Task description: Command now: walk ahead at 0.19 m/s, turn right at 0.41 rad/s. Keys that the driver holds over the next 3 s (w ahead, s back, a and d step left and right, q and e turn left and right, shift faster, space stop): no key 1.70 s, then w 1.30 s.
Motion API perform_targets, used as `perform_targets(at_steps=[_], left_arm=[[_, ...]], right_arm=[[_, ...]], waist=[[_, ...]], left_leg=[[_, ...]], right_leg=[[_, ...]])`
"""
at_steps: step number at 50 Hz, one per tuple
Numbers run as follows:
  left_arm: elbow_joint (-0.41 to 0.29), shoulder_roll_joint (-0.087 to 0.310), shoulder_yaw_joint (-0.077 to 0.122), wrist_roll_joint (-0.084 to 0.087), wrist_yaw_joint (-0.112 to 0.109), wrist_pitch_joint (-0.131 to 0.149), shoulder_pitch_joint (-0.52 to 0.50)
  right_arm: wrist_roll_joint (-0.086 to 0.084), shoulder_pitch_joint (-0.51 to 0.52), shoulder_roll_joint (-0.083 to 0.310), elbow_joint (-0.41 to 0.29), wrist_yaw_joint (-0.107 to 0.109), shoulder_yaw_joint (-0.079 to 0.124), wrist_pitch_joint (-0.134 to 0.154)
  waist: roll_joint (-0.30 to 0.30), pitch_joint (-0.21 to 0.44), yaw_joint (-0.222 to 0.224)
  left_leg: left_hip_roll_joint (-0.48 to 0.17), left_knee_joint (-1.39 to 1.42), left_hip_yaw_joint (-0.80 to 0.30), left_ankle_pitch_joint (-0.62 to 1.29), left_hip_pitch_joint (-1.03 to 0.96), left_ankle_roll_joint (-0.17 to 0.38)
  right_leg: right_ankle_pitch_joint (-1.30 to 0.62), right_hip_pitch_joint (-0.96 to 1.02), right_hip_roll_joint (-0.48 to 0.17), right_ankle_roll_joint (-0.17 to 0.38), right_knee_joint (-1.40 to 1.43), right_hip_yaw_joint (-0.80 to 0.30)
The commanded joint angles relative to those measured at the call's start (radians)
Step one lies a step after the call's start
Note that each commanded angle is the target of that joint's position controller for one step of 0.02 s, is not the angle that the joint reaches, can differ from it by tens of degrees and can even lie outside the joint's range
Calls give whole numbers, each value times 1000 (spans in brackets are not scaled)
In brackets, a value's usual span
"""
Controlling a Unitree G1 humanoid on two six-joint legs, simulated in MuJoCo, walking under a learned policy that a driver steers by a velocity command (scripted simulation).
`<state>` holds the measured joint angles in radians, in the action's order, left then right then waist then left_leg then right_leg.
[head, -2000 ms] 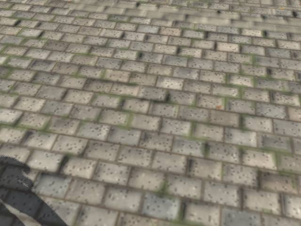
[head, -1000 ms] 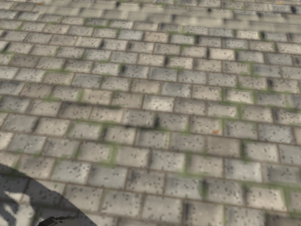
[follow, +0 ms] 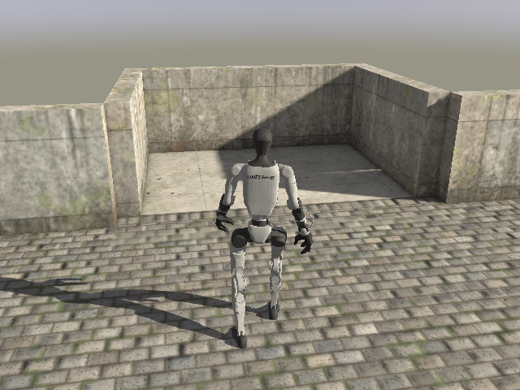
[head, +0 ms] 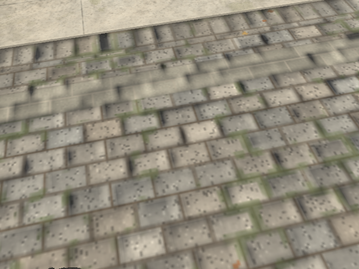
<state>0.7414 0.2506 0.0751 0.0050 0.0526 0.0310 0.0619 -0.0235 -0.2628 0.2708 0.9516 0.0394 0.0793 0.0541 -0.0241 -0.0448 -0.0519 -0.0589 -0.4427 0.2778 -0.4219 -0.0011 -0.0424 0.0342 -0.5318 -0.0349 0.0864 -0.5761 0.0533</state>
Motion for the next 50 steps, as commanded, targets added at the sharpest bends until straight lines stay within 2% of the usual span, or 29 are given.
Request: perform_targets(at_steps=[1,2,3,4,5,6,7,9,12,17,19,20,21,22,23,24,25,26,29,36,50], left_arm=[[8,279,91,-13,-37,4,298],[-44,315,78,-32,-40,6,219],[-60,235,55,-26,-31,2,234],[-58,184,39,-16,-28,5,173],[-53,145,28,-3,-28,7,116],[-52,116,18,-2,-32,7,75],[-50,127,20,-14,-33,7,55],[-42,134,20,-31,-38,16,44],[-23,121,15,-30,-55,17,45],[1,114,5,-31,-68,-2,49],[15,99,-4,-25,-68,-8,51],[21,89,-9,-17,-68,-12,46],[36,77,-14,-12,-68,-12,76],[46,60,-21,-18,-66,-9,102],[46,65,-15,-22,-62,-2,146],[44,61,-14,-24,-63,-2,105],[40,71,-12,-22,-64,-5,70],[43,67,-11,-18,-68,-11,63],[62,72,-7,-18,-69,-22,74],[116,60,-5,-10,-67,-20,73],[222,70,-8,-5,-81,-27,63]], right_arm=[[45,2,96,-87,-6,6,4],[45,-115,44,-101,-23,-20,18],[9,-51,132,-83,-34,1,22],[-16,28,132,-105,-33,2,16],[-3,53,116,-96,-19,1,3],[14,59,129,-89,-4,9,-17],[19,40,133,-84,3,13,-36],[23,7,113,-74,12,14,-50],[27,38,86,-74,19,5,-52],[19,102,84,-74,13,-2,-57],[21,93,78,-64,6,-4,-52],[25,69,68,-50,1,-7,-48],[37,55,72,-41,-4,-9,-45],[50,41,105,-39,-6,-7,-41],[42,69,177,-39,-3,8,-41],[33,77,130,-24,-10,3,-39],[37,91,88,-25,-13,-8,-32],[42,106,81,-24,-14,-12,-25],[34,80,81,-5,-12,-15,-9],[28,49,76,31,-1,-20,-21],[29,45,53,82,3,-26,-38]], waist=[[-154,256,141],[-254,444,44],[-72,504,119],[-52,369,106],[19,257,78],[0,205,53],[-35,184,30],[-52,188,10],[-59,196,16],[-90,151,50],[-83,130,43],[-73,121,24],[-53,111,18],[-12,108,30],[104,89,93],[158,80,80],[153,66,70],[150,61,71],[102,66,57],[34,81,38],[25,49,41]], left_leg=[[-72,-619,-50,284,325,20],[88,-949,-209,-332,590,-27],[44,-987,-356,-268,590,-12],[6,-950,-334,-192,646,6],[-35,-861,-324,-123,645,7],[-59,-790,-331,-76,592,6],[-58,-768,-325,-30,511,7],[-45,-706,-320,17,449,2],[-47,-537,-331,66,442,-8],[-28,-306,-311,109,354,-12],[-13,-188,-294,128,303,0],[0,-82,-276,193,242,13],[-5,8,-283,269,186,32],[-72,31,-353,339,142,58],[-115,7,-383,330,175,90],[-93,43,-381,141,297,98],[-74,72,-372,69,353,79],[-62,77,-358,79,371,57],[-38,40,-330,181,317,38],[-18,2,-311,285,252,48],[9,19,-288,277,228,41]], right_leg=[[-602,606,-140,120,46,-242],[-771,837,-399,368,78,-675],[-612,756,-366,336,147,-611],[-467,651,-314,281,164,-472],[-338,504,-253,220,194,-381],[-250,379,-220,191,227,-333],[-207,277,-197,181,261,-303],[-214,217,-178,188,289,-262],[-168,241,-165,176,296,-230],[192,221,-146,146,341,-244],[271,226,-140,126,324,-255],[307,211,-125,102,304,-246],[338,194,-100,60,289,-238],[342,171,-68,15,245,-219],[330,157,7,-18,208,-149],[265,250,40,-38,176,-92],[215,309,34,-37,147,-94],[177,333,24,-25,134,-99],[90,329,8,-2,130,-118],[-27,347,5,-10,111,-111],[-16,362,-2,-17,126,-114]])
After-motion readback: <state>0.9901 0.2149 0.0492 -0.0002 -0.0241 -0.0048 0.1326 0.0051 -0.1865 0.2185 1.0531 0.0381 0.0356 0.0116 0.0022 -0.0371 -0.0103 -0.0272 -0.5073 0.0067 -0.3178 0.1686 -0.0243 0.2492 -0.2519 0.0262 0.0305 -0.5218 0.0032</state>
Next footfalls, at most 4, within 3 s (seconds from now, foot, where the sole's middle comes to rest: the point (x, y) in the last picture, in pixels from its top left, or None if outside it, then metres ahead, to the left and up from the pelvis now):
0.44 left None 0.15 0.15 -0.76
2.38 right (216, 245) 0.53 -0.12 -0.76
2.90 left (154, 172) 0.86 0.11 -0.76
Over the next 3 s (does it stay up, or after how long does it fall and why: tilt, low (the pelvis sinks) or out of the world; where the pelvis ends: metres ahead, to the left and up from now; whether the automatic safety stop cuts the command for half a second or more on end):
stays up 0.73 0.03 0.00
